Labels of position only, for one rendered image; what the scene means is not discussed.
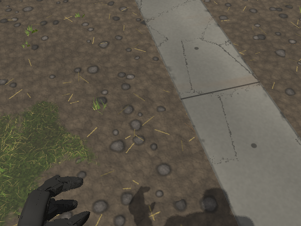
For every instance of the left robot hand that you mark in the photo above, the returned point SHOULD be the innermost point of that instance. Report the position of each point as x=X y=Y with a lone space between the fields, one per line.
x=39 y=207

